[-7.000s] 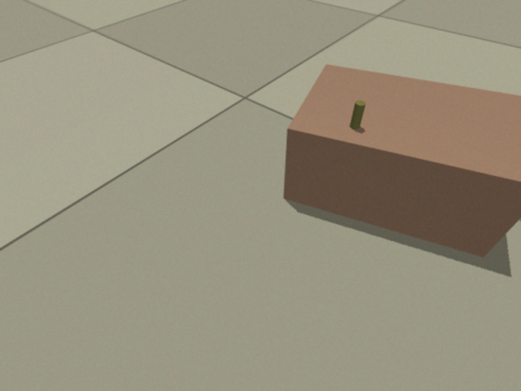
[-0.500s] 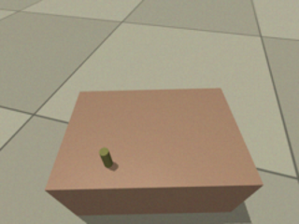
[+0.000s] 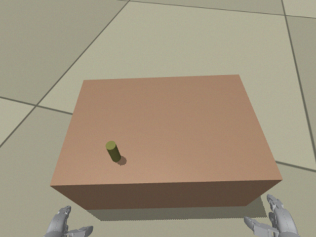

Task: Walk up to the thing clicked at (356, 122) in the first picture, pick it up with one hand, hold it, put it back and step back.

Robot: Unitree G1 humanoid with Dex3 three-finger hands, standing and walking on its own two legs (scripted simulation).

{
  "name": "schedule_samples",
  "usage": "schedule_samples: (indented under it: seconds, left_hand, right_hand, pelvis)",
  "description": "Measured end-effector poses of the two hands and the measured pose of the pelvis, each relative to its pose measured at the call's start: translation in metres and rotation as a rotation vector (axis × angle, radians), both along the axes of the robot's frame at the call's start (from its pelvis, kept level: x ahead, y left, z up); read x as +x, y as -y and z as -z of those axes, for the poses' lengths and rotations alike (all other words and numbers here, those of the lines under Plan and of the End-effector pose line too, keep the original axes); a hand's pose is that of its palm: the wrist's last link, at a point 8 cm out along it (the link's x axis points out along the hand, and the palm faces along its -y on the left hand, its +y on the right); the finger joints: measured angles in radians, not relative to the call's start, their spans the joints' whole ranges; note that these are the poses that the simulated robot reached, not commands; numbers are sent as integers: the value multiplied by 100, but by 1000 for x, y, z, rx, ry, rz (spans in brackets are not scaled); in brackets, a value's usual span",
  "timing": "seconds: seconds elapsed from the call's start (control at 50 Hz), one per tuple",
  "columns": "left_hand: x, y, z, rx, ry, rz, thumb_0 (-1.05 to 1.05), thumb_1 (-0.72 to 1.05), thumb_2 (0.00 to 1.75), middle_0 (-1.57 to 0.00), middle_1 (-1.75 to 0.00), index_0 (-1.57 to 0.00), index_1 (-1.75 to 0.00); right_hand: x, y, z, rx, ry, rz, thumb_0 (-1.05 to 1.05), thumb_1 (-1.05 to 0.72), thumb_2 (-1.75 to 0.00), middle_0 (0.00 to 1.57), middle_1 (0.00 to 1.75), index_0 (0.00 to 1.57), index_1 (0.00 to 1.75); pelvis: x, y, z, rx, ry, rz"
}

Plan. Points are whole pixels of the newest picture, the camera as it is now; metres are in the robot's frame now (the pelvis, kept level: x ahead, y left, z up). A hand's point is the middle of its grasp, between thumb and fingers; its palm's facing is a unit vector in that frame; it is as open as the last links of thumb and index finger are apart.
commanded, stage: go down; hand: left
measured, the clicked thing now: (113, 151) +0.48 +0.22 -0.26
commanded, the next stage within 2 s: none
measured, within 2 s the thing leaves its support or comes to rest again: neither
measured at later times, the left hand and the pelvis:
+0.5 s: hand (71, 231) +0.17 +0.26 -0.13, palm faces +0.06 -0.94 -0.33, open 17.4 cm; pelvis +0.02 +0.01 -0.02, yaw +0 degrees
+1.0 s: hand (67, 226) +0.18 +0.28 -0.12, palm faces +0.08 -0.94 -0.32, open 17.4 cm; pelvis +0.03 +0.01 -0.04, yaw +1 degrees
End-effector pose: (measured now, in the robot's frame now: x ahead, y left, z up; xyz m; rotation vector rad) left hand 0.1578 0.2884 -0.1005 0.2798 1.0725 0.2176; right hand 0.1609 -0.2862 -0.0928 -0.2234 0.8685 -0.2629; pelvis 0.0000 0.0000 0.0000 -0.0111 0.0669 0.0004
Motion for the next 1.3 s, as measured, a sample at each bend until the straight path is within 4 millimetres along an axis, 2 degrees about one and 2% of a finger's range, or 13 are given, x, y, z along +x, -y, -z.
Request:
schedule_samples:
  seconds: [0.12, 0.26, 0.34, 0.44, 0.64, 0.9, 1.3]
  left_hand:
    - [-8, -8, -6, -7, -57, -2, 1, 18, 25, -9, -4, -7, -5]
    - [-14, -16, -2, 4, -61, -15, 1, -20, 10, -9, -4, -8, -5]
    - [-8, -18, -3, 12, -32, -15, 0, -38, 7, -9, -5, -8, -6]
    - [-1, -19, -6, 7, -10, -20, 0, -50, 5, -9, -6, -8, -7]
    - [7, -24, -11, -3, 5, -19, 0, -58, 3, -9, -7, -8, -7]
    - [12, -30, -15, -1, 35, -23, 0, -55, 4, -7, -6, -7, -6]
    - [3, -39, -26, 8, 90, -35, 0, -50, 6, -6, -4, -5, -5]
  right_hand:
    - [-5, -3, -3, 17, 15, -3, 0, -13, -28, 7, 7, 7, 7]
    - [-17, -4, 5, -6, -13, 1, 0, 21, -14, 6, 6, 6, 6]
    - [-12, -5, 3, -30, 19, 3, -1, 34, -10, 6, 6, 6, 5]
    - [1, -9, -1, -39, 74, 0, -1, 44, -7, 6, 5, 6, 5]
    - [12, -19, -1, -30, 115, -5, -1, 51, -5, 6, 5, 6, 5]
    - [16, -23, -5, -50, 164, -17, -1, 53, -4, 6, 5, 6, 5]
    - [11, -27, -13, -67, 242, -25, -2, 53, -5, 6, 5, 6, 5]
  pelvis:
    - [6, -1, 2, 2, -27, -4]
    - [8, -2, 9, 0, -44, -5]
    - [11, -3, 13, -1, -53, -5]
    - [17, -5, 16, -3, -64, -7]
    - [27, -7, 23, -5, -84, -11]
    - [32, -8, 34, -9, -115, -14]
    - [28, -6, 46, -13, -132, -20]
